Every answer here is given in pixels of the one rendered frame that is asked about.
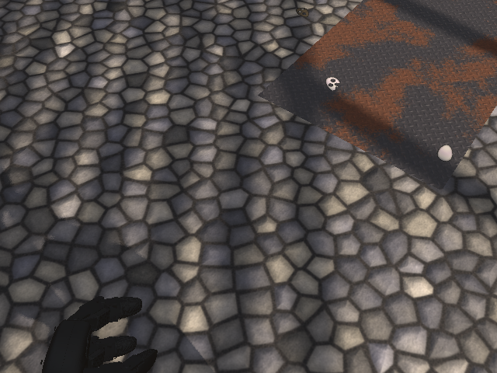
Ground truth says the left robot hand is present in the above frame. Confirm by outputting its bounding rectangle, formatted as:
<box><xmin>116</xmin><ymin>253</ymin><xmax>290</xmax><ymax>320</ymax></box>
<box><xmin>40</xmin><ymin>296</ymin><xmax>158</xmax><ymax>373</ymax></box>

